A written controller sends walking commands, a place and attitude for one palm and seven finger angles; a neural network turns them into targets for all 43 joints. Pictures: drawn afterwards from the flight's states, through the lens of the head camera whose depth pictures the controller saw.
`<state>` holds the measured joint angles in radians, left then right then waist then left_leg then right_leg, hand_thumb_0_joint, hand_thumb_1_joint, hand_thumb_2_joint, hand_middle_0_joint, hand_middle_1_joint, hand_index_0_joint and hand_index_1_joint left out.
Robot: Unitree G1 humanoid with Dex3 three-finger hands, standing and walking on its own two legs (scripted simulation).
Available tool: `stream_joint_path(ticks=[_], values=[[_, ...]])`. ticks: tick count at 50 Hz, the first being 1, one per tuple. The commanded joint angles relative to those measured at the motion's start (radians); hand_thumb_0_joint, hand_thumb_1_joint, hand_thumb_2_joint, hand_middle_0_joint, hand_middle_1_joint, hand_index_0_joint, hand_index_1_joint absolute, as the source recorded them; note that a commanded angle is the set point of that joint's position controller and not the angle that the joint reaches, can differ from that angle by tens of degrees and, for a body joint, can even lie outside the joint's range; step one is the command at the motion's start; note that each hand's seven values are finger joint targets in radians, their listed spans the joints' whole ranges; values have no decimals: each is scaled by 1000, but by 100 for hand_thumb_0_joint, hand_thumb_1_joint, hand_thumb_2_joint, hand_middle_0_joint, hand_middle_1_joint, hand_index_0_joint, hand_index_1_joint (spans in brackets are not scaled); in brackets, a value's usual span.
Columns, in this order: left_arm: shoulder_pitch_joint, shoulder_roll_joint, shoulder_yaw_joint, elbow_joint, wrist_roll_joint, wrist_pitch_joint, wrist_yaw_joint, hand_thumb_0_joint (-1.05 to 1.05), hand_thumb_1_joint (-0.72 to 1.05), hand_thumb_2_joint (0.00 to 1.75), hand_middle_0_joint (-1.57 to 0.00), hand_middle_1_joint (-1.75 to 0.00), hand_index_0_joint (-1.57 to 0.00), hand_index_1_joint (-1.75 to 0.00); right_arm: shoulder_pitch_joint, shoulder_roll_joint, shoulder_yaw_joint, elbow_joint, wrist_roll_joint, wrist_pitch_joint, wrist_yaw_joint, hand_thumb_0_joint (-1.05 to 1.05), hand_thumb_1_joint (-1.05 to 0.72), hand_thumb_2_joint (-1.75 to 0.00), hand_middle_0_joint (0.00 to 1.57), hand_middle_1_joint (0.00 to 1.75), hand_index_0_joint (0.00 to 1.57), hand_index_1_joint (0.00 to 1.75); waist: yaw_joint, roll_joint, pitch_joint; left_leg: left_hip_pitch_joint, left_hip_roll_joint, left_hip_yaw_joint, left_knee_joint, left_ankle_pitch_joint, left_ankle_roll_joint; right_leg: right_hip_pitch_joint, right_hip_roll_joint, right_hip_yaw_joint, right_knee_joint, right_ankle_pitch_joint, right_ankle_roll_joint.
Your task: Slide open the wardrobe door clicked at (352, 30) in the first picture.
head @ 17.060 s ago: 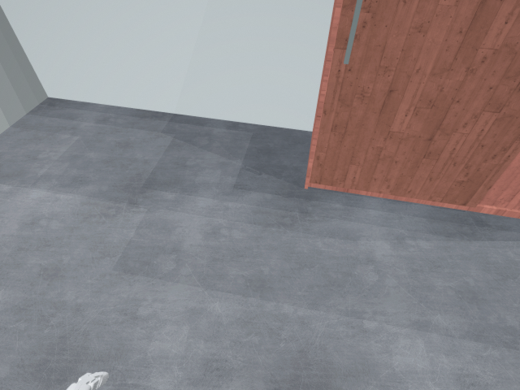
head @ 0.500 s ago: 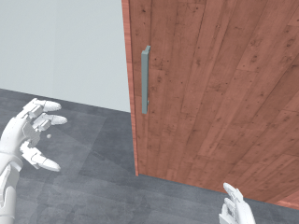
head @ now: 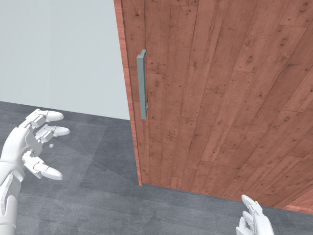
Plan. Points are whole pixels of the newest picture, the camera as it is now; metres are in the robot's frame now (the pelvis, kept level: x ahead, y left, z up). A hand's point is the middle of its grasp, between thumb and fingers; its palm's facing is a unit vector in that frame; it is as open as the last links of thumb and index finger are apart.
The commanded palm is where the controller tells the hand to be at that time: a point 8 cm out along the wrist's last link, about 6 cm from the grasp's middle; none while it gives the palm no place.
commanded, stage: raise the hand with hooked fingers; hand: left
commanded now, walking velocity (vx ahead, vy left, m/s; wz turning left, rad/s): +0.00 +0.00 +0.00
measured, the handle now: (143, 88) +0.52 +0.09 +0.10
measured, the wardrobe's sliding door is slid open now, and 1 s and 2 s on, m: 0.00 0.00 0.00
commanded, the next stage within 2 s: move the hooked fingers beside the handle in 0.04 s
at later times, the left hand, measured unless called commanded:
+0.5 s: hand (74, 129) +0.32 +0.23 +0.11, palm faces -0.07 -1.00 -0.03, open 14.0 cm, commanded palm +0.29 +0.29 +0.12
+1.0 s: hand (95, 118) +0.37 +0.20 +0.11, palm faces -0.07 -1.00 -0.03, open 14.0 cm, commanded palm +0.35 +0.25 +0.11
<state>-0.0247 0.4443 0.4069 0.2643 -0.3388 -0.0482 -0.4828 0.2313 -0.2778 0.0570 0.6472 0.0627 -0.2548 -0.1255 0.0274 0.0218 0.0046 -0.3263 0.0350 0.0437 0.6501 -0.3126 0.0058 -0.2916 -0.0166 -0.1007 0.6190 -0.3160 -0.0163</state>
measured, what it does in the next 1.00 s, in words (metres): stands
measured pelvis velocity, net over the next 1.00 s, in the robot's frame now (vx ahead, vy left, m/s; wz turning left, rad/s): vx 0.01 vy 0.00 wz -0.01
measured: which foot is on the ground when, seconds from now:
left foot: down 0.00-1.00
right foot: down 0.00-1.00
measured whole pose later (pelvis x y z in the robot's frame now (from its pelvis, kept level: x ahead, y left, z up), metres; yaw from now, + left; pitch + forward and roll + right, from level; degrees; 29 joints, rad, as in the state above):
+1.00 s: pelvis +0.01 +0.00 +0.00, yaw +0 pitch +2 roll +0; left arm -0.33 0.34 0.24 0.45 -0.24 -0.06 -0.32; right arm 0.23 -0.26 0.05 0.68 0.05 -0.22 -0.11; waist -0.01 0.01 -0.01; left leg -0.37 0.02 0.05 0.64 -0.31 0.01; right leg -0.35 -0.03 -0.09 0.63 -0.32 -0.01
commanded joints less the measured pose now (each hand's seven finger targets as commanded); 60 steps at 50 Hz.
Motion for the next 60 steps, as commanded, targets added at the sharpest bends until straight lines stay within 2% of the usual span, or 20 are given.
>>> stream_joint_path(ticks=[1,3,7,12,14,15,19,21,27,32,33,36,40,42,45,47,48,51,56,60], values=[[-251,266,99,-242,-36,-68,-9,0,-50,30,-30,-120,-30,-120,-100,-139,-59,-157,4,-64,-19,0,-90,-90,20,30,20,30,-2,41,-199,75,-30,-59,-100,139,7,32,17,91,-109,128,9],[-251,284,120,-233,-42,-77,-8,0,-50,30,-30,-120,-30,-120,-98,-137,-58,-152,0,-66,-19,0,-90,-90,20,30,20,30,0,10,-202,59,-28,-57,-92,143,9,39,10,106,-112,127,12],[-240,282,122,-199,-41,-84,-5,0,-50,30,-30,-120,-30,-120,-100,-142,-58,-141,2,-69,-18,0,-90,-90,20,30,20,30,2,24,-174,52,-29,-55,-92,128,6,26,10,107,-112,109,9],[-403,202,4,-158,-20,-70,2,0,-50,30,-30,-120,-30,-120,-99,-138,-52,-125,8,-69,-24,0,-90,-90,20,30,20,30,-37,38,-113,40,-28,-61,-97,60,4,-41,11,109,-130,31,10],[-428,216,10,-117,-11,-68,10,0,-50,30,-30,-120,-30,-120,-92,-140,-53,-122,9,-66,-29,0,-90,-90,20,30,20,30,-38,34,-115,37,-28,-67,-105,36,4,-53,11,103,-135,-6,9],[-473,200,-13,-136,-7,-75,12,0,-50,30,-30,-120,-30,-120,-94,-139,-53,-122,9,-68,-29,0,-90,-90,20,30,20,30,-41,31,-149,50,-31,-69,-104,44,5,-44,10,101,-130,8,9],[-473,230,19,-145,8,-89,37,0,-50,30,-30,-120,-30,-120,-87,-137,-58,-125,1,-69,-27,0,-90,-90,20,30,20,30,-19,46,-255,89,-28,-69,-102,119,6,4,11,87,-98,100,3],[-480,209,5,-148,13,-92,50,0,-50,30,-30,-120,-30,-120,-86,-133,-57,-127,2,-68,-23,0,-90,-90,20,30,20,30,-17,58,-269,98,-29,-70,-108,140,2,10,14,73,-86,135,2],[-368,224,52,-67,26,-54,83,0,-50,30,-30,-120,-30,-120,-69,-140,-63,-131,-2,-51,-3,0,-90,-90,20,30,20,30,7,6,-238,53,-24,-50,-105,203,3,40,12,67,-69,222,1],[-403,147,-19,-174,28,-60,93,0,-50,30,-30,-120,-30,-120,-66,-132,-70,-147,-3,-50,7,0,-90,-90,20,30,20,30,-7,41,-270,105,-19,-45,-93,296,0,42,19,65,-60,308,0],[-436,162,-11,-204,29,-69,96,0,-50,30,-30,-120,-30,-120,-58,-133,-74,-142,-3,-49,7,0,-90,-90,20,30,20,30,-14,49,-300,117,-17,-48,-92,311,-1,47,19,65,-56,324,2],[-465,105,-65,-209,29,-86,104,0,-50,30,-30,-120,-30,-120,-52,-127,-73,-129,-3,-48,6,0,-90,-90,20,30,20,30,-35,44,-259,127,-16,-52,-95,294,-6,10,26,56,-63,300,5],[-566,113,-73,-110,50,-80,131,0,-50,30,-30,-120,-30,-120,-44,-134,-71,-96,0,-36,-3,0,-90,-90,20,30,20,30,-57,1,-192,84,-18,-58,-109,174,-3,-42,22,59,-84,191,6],[-592,110,-85,-79,64,-75,144,0,-50,30,-30,-120,-30,-120,-44,-135,-72,-89,-2,-29,-4,0,-90,-90,20,30,20,30,-53,-11,-209,88,-19,-54,-106,164,1,-39,20,64,-87,176,4],[-660,103,-100,-67,80,-74,160,0,-50,30,-30,-120,-30,-120,-44,-127,-70,-91,-3,-21,-2,0,-90,-90,20,30,20,30,-49,41,-272,109,-23,-58,-105,190,-3,-20,16,64,-76,201,-1],[-644,130,-78,-42,87,-83,169,0,-50,30,-30,-120,-30,-120,-37,-131,-73,-88,-7,-14,2,0,-90,-90,20,30,20,30,-39,28,-310,113,-21,-54,-93,225,-2,3,17,66,-66,232,-3],[-677,105,-105,-49,86,-87,170,0,-50,30,-30,-120,-30,-120,-39,-125,-69,-93,-6,-13,5,0,-90,-90,20,30,20,30,-46,25,-325,113,-22,-55,-95,224,-1,3,13,66,-66,239,0],[-700,131,-69,36,85,-94,179,0,-50,30,-30,-120,-30,-120,-27,-128,-70,-80,-6,-1,7,0,-90,-90,20,30,20,30,-46,-5,-290,81,-23,-50,-93,215,-3,2,16,68,-64,248,0],[-755,117,-90,134,102,-92,190,0,-50,30,-30,-120,-30,-120,-13,-130,-71,-74,-4,20,16,0,-90,-90,20,30,20,30,-59,-17,-257,37,-24,-40,-88,184,1,-22,12,76,-65,235,3],[-819,100,-117,100,111,-120,200,0,-50,30,-30,-120,-30,-120,-2,-127,-79,-79,-6,26,24,0,-90,-90,20,30,20,30,-62,15,-328,63,-26,-37,-72,221,2,-5,13,83,-51,278,1]])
